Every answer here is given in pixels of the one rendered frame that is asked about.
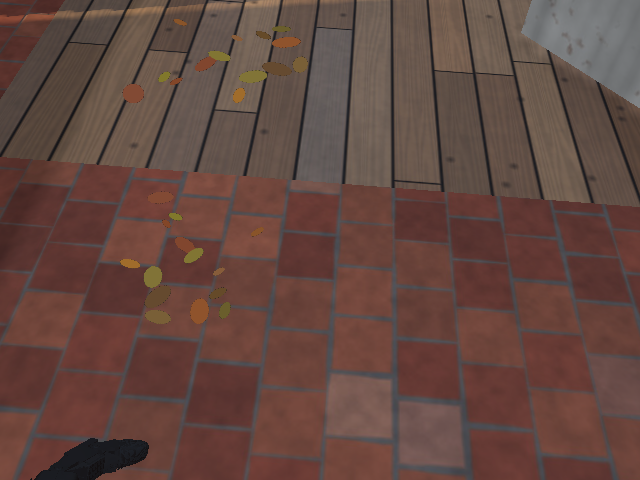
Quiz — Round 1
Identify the robot left hand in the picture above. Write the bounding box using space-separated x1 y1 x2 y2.
30 438 149 480

